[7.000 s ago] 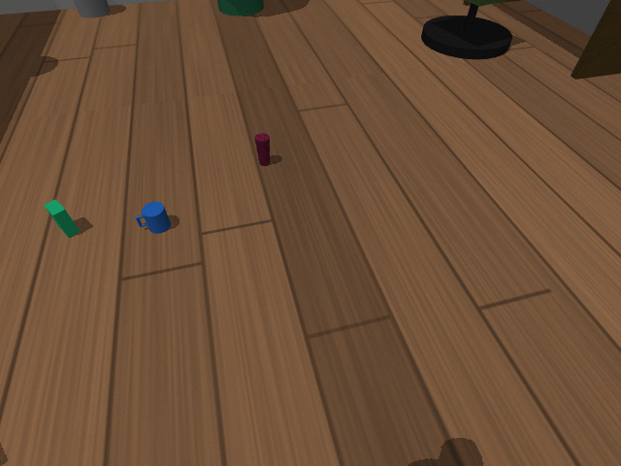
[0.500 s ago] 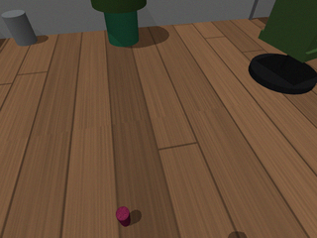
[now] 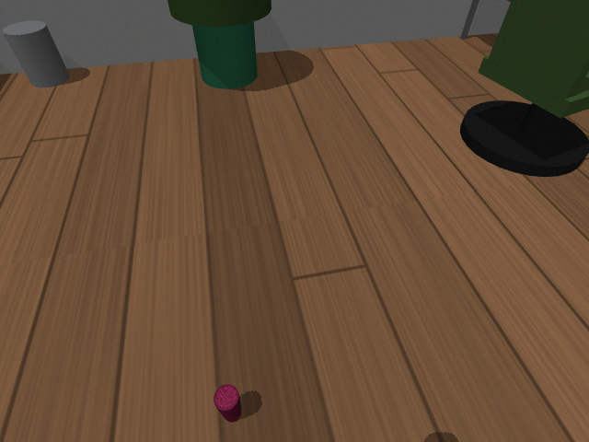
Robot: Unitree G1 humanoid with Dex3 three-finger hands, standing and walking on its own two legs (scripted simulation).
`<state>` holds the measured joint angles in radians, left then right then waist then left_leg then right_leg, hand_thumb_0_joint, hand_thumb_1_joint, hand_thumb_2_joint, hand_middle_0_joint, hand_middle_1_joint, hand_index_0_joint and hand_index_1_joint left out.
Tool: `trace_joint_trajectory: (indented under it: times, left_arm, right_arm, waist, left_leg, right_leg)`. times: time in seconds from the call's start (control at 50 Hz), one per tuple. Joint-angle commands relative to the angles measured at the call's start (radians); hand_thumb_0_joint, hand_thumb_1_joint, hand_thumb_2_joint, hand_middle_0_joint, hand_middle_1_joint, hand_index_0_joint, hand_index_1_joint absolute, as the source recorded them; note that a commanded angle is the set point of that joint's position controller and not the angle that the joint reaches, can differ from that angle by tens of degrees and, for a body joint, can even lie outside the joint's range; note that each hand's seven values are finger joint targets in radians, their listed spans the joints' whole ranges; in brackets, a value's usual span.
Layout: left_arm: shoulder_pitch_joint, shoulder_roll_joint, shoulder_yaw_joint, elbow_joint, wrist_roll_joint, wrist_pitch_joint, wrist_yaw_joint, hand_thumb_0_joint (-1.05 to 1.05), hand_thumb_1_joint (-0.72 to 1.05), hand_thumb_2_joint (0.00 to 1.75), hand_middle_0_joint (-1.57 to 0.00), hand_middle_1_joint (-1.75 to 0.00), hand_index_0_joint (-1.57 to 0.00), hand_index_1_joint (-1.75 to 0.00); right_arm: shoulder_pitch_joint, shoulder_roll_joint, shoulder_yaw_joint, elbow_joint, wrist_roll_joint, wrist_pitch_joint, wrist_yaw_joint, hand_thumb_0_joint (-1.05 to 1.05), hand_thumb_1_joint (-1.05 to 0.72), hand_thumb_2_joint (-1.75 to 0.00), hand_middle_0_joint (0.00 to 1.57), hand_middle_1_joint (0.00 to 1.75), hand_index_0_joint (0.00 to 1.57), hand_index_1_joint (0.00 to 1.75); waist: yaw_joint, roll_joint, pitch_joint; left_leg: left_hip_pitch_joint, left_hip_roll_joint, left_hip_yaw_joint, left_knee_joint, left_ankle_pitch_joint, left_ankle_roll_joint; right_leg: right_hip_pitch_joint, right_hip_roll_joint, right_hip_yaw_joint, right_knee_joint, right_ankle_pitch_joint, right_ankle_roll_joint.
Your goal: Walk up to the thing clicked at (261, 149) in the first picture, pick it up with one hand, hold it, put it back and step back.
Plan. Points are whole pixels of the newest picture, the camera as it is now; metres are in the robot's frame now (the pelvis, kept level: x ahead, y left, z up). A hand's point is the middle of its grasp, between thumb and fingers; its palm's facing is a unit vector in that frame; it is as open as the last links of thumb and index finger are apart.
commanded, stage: stand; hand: left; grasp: from the side
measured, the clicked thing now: (229, 405) +0.38 +0.20 -0.71
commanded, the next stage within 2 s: go down in 0.80 s
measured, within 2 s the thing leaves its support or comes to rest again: neither
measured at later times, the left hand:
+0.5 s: hand out of the picture +0.07 +0.25 -0.16, palm faces -0.02 -0.94 -0.34, open 7.4 cm
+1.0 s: hand out of the picture +0.10 +0.25 -0.16, palm faces +0.05 -0.94 -0.33, open 8.0 cm
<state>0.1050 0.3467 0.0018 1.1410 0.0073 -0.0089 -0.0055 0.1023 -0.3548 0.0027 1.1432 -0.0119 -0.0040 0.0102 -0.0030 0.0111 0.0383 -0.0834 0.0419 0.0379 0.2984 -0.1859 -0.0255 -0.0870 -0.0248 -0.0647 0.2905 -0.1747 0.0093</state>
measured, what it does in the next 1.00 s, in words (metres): stands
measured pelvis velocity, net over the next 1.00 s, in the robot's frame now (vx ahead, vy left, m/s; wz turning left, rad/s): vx -0.01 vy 0.00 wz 0.01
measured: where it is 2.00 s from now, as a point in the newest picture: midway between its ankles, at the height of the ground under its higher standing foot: outside the picture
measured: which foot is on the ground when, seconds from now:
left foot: down 0.00-1.00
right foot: down 0.00-1.00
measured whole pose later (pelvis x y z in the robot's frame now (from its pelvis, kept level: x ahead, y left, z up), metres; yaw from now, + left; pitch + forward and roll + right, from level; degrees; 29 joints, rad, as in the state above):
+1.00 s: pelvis -0.01 +0.00 +0.00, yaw +0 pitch +1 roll +0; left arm 0.06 0.32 0.05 1.08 -0.01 -0.02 0.01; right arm 0.17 -0.34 0.00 0.96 0.04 -0.03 -0.02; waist 0.00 0.01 0.06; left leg -0.18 0.04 0.03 0.38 -0.21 -0.02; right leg -0.18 -0.03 -0.07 0.38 -0.21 0.01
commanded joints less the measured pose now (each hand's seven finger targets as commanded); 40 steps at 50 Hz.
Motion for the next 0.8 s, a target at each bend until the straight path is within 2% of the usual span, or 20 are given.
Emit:
trace_joint_trajectory:
  times: [0.0, 0.14, 0.3, 0.54, 0.78]
  left_arm:
    - [-0.05, 0.22, 0.044, -0.063, 0.003, -0.022, 0.016, 0.0, 0.9, 0.9, -0.2, -0.3, -0.2, -0.3]
    - [-0.039, 0.222, 0.042, -0.057, 0.0, -0.023, 0.014, 0.0, 0.9, 0.9, -0.2, -0.3, -0.2, -0.3]
    - [-0.041, 0.225, 0.044, -0.06, 0.002, -0.022, 0.015, 0.0, 0.9, 0.9, -0.2, -0.3, -0.2, -0.3]
    - [-0.031, 0.22, 0.041, -0.063, 0.003, -0.022, 0.013, 0.0, 0.9, 0.9, -0.2, -0.3, -0.2, -0.3]
    - [-0.027, 0.221, 0.042, -0.061, 0.002, -0.021, 0.014, 0.0, 0.9, 0.9, -0.2, -0.3, -0.2, -0.3]
  right_arm:
    - [-0.045, -0.207, -0.037, -0.062, 0.0, -0.026, -0.019, 0.0, -0.9, -0.9, 0.2, 0.3, 0.2, 0.3]
    - [-0.037, -0.203, -0.035, -0.06, 0.001, -0.027, -0.018, 0.0, -0.9, -0.9, 0.2, 0.3, 0.2, 0.3]
    - [-0.03, -0.204, -0.035, -0.062, -0.001, -0.026, -0.017, 0.0, -0.9, -0.9, 0.2, 0.3, 0.2, 0.3]
    - [-0.03, -0.206, -0.035, -0.066, -0.001, -0.027, -0.019, 0.0, -0.9, -0.9, 0.2, 0.3, 0.2, 0.3]
    - [-0.028, -0.209, -0.036, -0.066, 0.0, -0.026, -0.019, 0.0, -0.9, -0.9, 0.2, 0.3, 0.2, 0.3]
  waist:
    - [0.001, -0.005, -0.079]
    - [0.003, -0.025, -0.066]
    - [0.0, -0.015, -0.058]
    - [0.003, -0.009, -0.075]
    - [0.005, -0.012, -0.071]
  left_leg:
    - [-0.004, 0.111, -0.084, -0.037, 0.177, 0.034]
    - [0.006, 0.109, -0.088, -0.046, 0.187, 0.031]
    - [-0.008, 0.105, -0.09, -0.051, 0.138, 0.031]
    - [0.005, 0.107, -0.083, -0.039, 0.179, 0.035]
    - [0.01, 0.11, -0.086, -0.044, 0.177, 0.035]
  right_leg:
    - [0.027, -0.133, 0.103, -0.033, 0.182, -0.023]
    - [0.01, -0.129, 0.102, -0.031, 0.167, -0.022]
    - [0.005, -0.127, 0.103, -0.037, 0.132, -0.022]
    - [0.015, -0.132, 0.106, -0.027, 0.19, -0.025]
    - [0.012, -0.13, 0.105, -0.025, 0.172, -0.025]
